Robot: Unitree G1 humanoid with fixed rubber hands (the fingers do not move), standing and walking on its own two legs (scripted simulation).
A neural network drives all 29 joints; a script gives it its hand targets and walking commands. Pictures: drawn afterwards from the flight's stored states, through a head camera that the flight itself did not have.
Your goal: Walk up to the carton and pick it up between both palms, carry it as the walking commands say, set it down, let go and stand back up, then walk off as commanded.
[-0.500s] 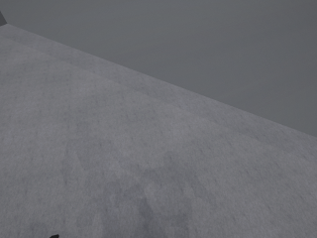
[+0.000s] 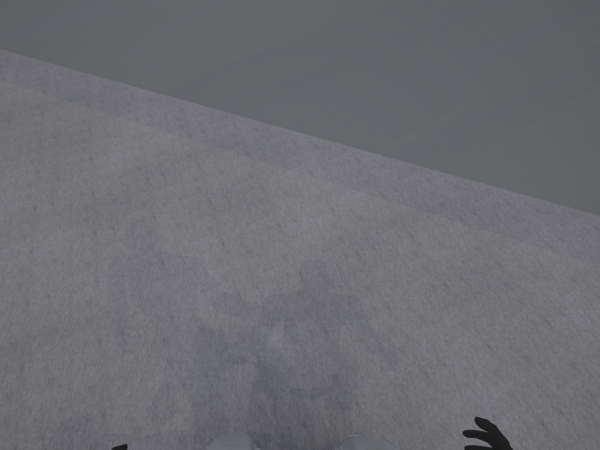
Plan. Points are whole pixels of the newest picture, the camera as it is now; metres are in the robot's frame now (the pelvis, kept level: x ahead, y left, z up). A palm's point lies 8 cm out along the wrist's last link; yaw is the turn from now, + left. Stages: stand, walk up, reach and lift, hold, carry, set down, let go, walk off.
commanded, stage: walk up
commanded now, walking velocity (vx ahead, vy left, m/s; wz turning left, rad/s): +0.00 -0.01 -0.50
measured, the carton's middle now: out of the picture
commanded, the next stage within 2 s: none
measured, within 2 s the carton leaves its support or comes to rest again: neither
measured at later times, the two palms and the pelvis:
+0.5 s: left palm (123, 425) +0.16 +0.27 -0.11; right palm out of the picture +0.00 -0.23 -0.09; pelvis +0.00 +0.03 +0.02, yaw -15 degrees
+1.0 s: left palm (189, 394) +0.20 +0.18 -0.10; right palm out of the picture -0.06 -0.27 -0.10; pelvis +0.00 +0.01 +0.02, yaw -30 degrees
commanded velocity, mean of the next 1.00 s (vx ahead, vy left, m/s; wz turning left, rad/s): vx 0.00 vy -0.01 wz -0.50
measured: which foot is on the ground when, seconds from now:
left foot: up 0.00-0.34, down 0.36-0.74, up 0.76-1.00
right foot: down 0.00-0.36, up 0.38-0.70, down 0.72-1.00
